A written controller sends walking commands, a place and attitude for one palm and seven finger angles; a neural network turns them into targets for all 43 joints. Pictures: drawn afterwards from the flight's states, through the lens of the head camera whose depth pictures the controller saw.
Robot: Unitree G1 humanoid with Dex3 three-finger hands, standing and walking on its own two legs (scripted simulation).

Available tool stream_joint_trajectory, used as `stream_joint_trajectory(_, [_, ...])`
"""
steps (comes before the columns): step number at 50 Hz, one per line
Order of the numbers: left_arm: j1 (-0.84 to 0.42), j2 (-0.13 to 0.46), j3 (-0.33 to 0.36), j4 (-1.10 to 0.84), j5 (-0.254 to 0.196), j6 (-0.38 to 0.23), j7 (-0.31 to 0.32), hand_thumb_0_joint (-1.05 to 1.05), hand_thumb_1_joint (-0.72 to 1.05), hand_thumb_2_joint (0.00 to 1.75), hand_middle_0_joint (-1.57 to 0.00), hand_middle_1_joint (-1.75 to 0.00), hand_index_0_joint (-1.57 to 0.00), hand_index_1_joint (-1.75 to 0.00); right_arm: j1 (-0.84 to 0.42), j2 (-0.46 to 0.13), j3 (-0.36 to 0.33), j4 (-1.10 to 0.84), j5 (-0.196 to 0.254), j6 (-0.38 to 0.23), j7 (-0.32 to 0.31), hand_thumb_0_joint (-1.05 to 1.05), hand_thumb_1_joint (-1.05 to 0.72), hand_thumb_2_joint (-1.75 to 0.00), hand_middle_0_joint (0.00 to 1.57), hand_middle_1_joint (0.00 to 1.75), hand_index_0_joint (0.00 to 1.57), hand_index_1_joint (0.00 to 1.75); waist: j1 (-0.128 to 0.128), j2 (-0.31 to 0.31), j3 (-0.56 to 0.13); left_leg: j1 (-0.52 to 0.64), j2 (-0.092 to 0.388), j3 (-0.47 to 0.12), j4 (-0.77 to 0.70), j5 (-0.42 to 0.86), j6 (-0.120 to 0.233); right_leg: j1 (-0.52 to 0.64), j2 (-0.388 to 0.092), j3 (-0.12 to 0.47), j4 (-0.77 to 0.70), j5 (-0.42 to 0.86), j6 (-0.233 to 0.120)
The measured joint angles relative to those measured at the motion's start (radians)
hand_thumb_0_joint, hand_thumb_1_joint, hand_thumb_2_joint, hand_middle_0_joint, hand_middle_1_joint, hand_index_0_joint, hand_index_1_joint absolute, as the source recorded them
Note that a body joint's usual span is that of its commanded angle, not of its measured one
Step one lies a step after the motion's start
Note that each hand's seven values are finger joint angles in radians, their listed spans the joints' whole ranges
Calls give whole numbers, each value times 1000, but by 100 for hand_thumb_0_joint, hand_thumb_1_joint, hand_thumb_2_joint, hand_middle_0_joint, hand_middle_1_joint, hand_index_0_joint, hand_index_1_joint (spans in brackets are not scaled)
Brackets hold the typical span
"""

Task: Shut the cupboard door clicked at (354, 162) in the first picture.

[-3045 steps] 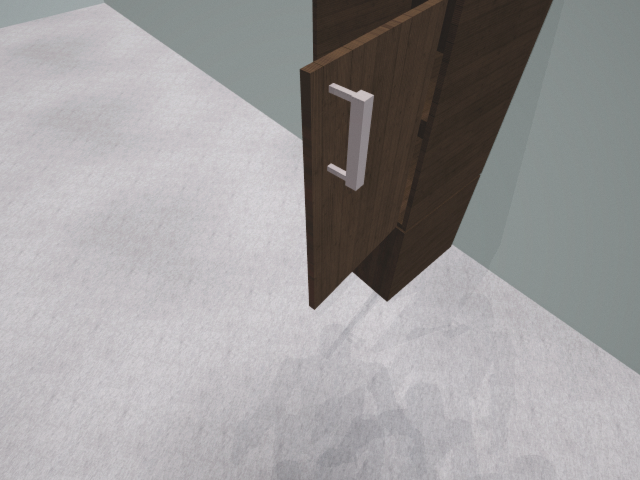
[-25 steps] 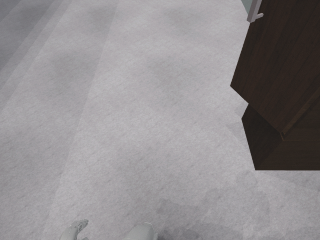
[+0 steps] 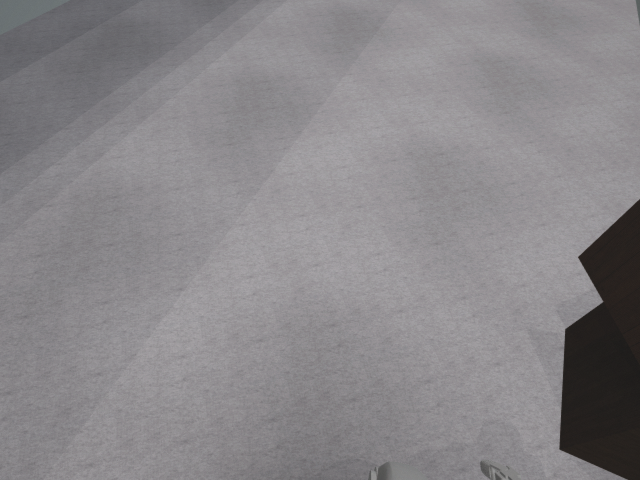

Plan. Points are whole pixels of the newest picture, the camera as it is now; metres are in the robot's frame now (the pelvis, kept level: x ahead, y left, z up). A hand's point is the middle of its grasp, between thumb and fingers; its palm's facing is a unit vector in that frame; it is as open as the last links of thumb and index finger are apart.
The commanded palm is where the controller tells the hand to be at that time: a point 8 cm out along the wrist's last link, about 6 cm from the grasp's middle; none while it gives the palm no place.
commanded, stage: walk to a spot facing it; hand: left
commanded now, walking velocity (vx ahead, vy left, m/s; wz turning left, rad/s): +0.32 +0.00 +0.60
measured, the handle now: out of the picture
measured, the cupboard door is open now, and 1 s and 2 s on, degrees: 28 28 28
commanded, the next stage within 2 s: turn to face it in 0.86 s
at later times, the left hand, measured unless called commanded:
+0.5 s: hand (218, 425) +0.20 +0.15 -0.14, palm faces +0.26 -0.94 -0.23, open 7.3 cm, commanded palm none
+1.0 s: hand (136, 372) +0.27 +0.30 -0.16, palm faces +0.57 -0.79 -0.21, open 7.4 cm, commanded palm none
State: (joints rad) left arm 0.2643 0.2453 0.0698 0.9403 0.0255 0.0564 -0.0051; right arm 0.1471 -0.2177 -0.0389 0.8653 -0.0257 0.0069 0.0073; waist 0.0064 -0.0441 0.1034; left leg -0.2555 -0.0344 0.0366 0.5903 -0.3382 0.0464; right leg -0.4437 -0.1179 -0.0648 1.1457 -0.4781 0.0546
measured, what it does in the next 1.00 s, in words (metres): walks ahead, turning left: right foot, then left foot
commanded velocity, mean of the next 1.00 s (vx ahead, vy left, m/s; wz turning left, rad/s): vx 0.26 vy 0.00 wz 0.49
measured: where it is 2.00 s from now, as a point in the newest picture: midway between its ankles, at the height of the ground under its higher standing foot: (263, 383)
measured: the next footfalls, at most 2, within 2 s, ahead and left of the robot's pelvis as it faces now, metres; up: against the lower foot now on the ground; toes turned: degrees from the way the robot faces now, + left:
right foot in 0.30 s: +0.22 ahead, -0.15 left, +0.00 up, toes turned +5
left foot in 0.76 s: +0.34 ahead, +0.16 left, +0.00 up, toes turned +35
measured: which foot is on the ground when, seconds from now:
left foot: down 0.00-0.30, up 0.32-0.74, down 0.76-1.00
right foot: up 0.00-0.28, down 0.30-0.76, up 0.78-1.00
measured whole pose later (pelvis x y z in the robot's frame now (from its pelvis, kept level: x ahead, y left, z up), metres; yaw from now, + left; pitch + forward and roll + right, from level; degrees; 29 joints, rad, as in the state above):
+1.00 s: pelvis +0.31 +0.08 +0.01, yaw +35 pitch +1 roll -1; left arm 0.18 0.23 0.07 0.90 0.03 0.00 -0.01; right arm 0.19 -0.21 -0.03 0.91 -0.02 -0.03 0.00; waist 0.00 -0.02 0.09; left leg -0.29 -0.09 0.04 0.48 -0.21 0.12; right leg -0.58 -0.13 0.00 1.18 -0.28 0.08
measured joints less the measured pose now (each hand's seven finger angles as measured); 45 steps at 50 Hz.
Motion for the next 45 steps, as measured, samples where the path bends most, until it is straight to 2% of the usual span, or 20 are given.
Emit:
stream_joint_trajectory(5, [-68, 5, 3, -48, 2, -24, -22, 1, 91, 90, -19, -30, -20, -30, 84, 3, 3, 41, 1, -7, -4, 0, -91, -90, 20, 30, 21, 30, -11, 20, -31, 75, -5, -63, -123, 45, 0, -96, 0, 57, -76, 148, 20])
stream_joint_trajectory(11, [-132, 2, -2, -83, -1, -39, -32, 1, 91, 90, -19, -30, -20, -30, 161, 5, -7, 84, -3, -8, 0, 1, -90, -90, 20, 30, 21, 30, -44, 41, -48, 133, -3, -114, -175, 26, -19, -78, 18, 58, -347, 209, 33])
stream_joint_trajectory(14, [-145, -2, -8, -96, -2, -57, -35, 1, 91, 90, -19, -30, -20, -30, 191, -1, -14, 103, -2, -4, -2, 1, -90, -90, 20, 30, 21, 30, -60, 58, -52, 141, 3, -135, -125, -34, -40, 0, 53, 36, -509, 239, 26])
stream_joint_trajectory(15, [-143, -2, -11, -103, 0, -70, -36, 1, 91, 90, -19, -30, -20, -30, 207, -2, -17, 108, 2, -3, -2, 1, -90, -90, 20, 30, 21, 30, -63, 59, -59, 128, -2, -147, -77, -71, -42, 41, 60, 31, -575, 251, 16])
stream_joint_trajectory(16, [-147, -10, -13, -104, 4, -86, -32, 1, 91, 90, -19, -30, -20, -30, 209, -8, -22, 119, 8, -1, -2, 1, -90, -90, 20, 30, 21, 30, -60, 73, -56, 92, 0, -153, 31, -119, -35, 44, 65, 19, -563, 266, -11])
stream_joint_trajectory(17, [-150, -22, -18, -105, 4, -95, -26, 1, 91, 90, -20, -30, -20, -30, 204, -15, -27, 130, 10, 6, -3, 1, -90, -90, 20, 30, 21, 30, -60, 86, -48, 39, -2, -151, 176, -161, -26, 47, 65, 0, -535, 249, -34])
stream_joint_trajectory(19, [-136, -44, -27, -105, 4, -101, -17, 0, 91, 90, -20, -30, -20, -30, 191, -23, -34, 140, 5, 16, 0, 1, -91, -90, 20, 30, 21, 30, -59, 94, -41, -74, -4, -117, 439, -146, -17, 84, 52, -33, -537, 214, -57])
stream_joint_trajectory(20, [-122, -53, -28, -101, 3, -102, -11, 0, 91, 90, -20, -30, -20, -30, 183, -25, -35, 141, 3, 18, 2, 1, -91, -90, 20, 30, 20, 30, -56, 91, -43, -125, 1, -92, 533, -107, -18, 109, 44, -44, -558, 207, -59])
stream_joint_trajectory(22, [-90, -68, -29, -81, 2, -100, -3, 0, 91, 90, -20, -30, -20, -30, 166, -26, -38, 135, 1, 19, 11, 1, -91, -90, 20, 30, 20, 30, -58, 81, -47, -208, 26, -53, 630, -29, -27, 167, 32, -73, -617, 212, -57])
stream_joint_trajectory(27, [-12, -82, -19, -26, -1, -113, 13, 0, 93, 90, -20, -30, -21, -30, 107, -19, -40, 104, 3, 25, 24, 1, -91, -90, 20, 30, 20, 30, -52, 61, -45, -339, 79, -20, 599, 67, -53, 291, 16, -162, -724, 198, -48])
stream_joint_trajectory(32, [49, -62, -17, 19, 4, -113, 13, 0, 93, 90, -20, -30, -20, -30, 23, -13, -30, 75, 2, 30, 37, 1, -91, -90, 19, 30, 20, 30, -27, 48, -17, -363, 105, 30, 390, 90, -49, 387, 9, -251, -750, 143, -22])
stream_joint_trajectory(36, [93, -46, -16, 44, 6, -107, 8, 0, 92, 90, -20, -30, -20, -30, -42, -12, -18, 41, 1, 17, 47, 1, -91, -90, 19, 30, 20, 30, 4, 26, 13, -297, 84, 85, 180, 47, -15, 440, -24, -301, -695, 61, 18])
stream_joint_trajectory(38, [123, -40, -15, 56, 1, -99, 2, 0, 92, 90, -20, -30, -20, -30, -57, -21, -12, 11, -2, -3, 50, 1, -91, -90, 19, 30, 20, 30, 7, 18, 14, -222, 52, 100, 67, 65, 12, 419, -69, -304, -554, -5, 32])
stream_joint_trajectory(39, [130, -40, -14, 62, -4, -88, -6, 0, 92, 90, -20, -30, -20, -30, -58, -30, -13, -6, -5, -19, 47, 1, -91, -90, 19, 30, 20, 30, -2, 28, 8, -226, 45, 94, 69, 138, 42, 364, -79, -270, -397, -28, 26])
stream_joint_trajectory(40, [116, -32, -15, 66, -7, -71, -10, 1, 92, 90, -20, -30, -20, -30, -61, -32, -14, -13, -2, -32, 39, 1, -91, -90, 19, 30, 20, 30, -7, 27, 13, -240, 32, 87, 117, 132, 62, 294, -73, -192, -222, -50, 19])
stream_joint_trajectory(42, [70, -16, -11, 57, -10, -45, -9, 1, 91, 90, -20, -30, -20, -30, -55, -30, -9, -14, 4, -40, 22, 0, -91, -90, 20, 30, 20, 30, 0, 15, 25, -216, 4, 78, 136, 83, 73, 158, -42, -62, 44, -35, 6])
stream_joint_trajectory(43, [46, -11, -6, 48, -9, -43, -7, 1, 91, 90, -20, -30, -20, -30, -44, -29, -5, -11, 4, -39, 14, 0, -91, -90, 20, 30, 20, 30, 3, 11, 23, -196, -8, 71, 116, 73, 72, 97, -31, -28, 114, -4, 3])
stream_joint_trajectory(45, [-2, -9, 1, 20, -2, -45, -7, 1, 91, 90, -20, -30, -20, -30, -20, -24, -1, 0, 3, -37, 2, 0, -91, -90, 20, 30, 20, 30, 6, 10, 15, -149, -28, 55, 50, 87, 62, -1, -25, 12, 150, 70, 4])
